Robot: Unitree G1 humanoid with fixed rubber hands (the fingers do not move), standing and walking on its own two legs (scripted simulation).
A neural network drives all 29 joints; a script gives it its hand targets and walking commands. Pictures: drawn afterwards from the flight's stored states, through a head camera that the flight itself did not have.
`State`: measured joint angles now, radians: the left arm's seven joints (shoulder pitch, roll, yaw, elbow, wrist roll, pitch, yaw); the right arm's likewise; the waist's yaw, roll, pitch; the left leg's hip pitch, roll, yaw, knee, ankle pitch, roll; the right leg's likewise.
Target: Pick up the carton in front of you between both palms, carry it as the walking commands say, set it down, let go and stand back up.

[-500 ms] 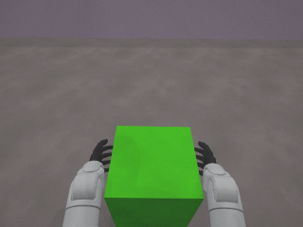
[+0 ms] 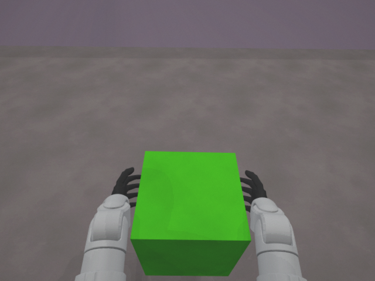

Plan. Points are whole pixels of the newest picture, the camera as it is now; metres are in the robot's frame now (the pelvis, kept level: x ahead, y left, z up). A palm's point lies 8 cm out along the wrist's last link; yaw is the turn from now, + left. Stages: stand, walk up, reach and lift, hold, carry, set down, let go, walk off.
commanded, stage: carry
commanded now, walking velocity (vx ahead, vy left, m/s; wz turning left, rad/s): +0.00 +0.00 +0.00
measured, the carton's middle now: (188, 216) +0.30 +0.00 -0.03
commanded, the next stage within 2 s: hold in 0.60 s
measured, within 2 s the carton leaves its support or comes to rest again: neither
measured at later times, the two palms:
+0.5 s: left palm (119, 205) +0.28 +0.15 +0.04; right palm (260, 208) +0.28 -0.15 +0.04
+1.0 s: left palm (120, 217) +0.25 +0.14 +0.05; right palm (269, 225) +0.24 -0.16 +0.05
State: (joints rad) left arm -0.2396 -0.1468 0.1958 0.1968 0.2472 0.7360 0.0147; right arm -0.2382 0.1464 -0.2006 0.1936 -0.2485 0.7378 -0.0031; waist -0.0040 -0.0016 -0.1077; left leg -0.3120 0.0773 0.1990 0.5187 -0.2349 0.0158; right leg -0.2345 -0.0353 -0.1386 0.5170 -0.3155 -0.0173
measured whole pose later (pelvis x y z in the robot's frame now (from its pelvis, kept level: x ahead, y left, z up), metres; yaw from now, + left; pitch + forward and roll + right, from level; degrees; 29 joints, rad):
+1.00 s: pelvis -0.04 +0.00 +0.01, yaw -2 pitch -9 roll +0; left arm -0.27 -0.15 0.21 0.22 0.27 0.73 0.01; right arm -0.27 0.15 -0.23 0.25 -0.26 0.71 0.01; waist 0.00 -0.02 0.08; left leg -0.11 0.02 0.07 0.41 -0.15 0.01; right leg -0.05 0.00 -0.05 0.44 -0.23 -0.03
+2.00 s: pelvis -0.07 +0.01 -0.08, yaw -4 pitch +28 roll +0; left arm -0.54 -0.08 0.38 0.52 0.20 0.14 -0.01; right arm -0.55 0.14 -0.32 0.55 -0.17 0.11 -0.08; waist 0.05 -0.05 -0.04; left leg -1.19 0.01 0.01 1.02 -0.31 0.01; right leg -1.15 0.05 0.02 1.05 -0.39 -0.02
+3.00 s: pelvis -0.11 +0.01 -0.33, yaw -6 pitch +45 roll -2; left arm -1.14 0.11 0.45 0.70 0.15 0.28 0.04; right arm -1.20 -0.04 -0.36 0.79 -0.12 0.24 -0.14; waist 0.10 -0.07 0.04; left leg -2.23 0.00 -0.01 1.90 -0.46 0.01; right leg -2.16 0.08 -0.02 1.94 -0.58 0.01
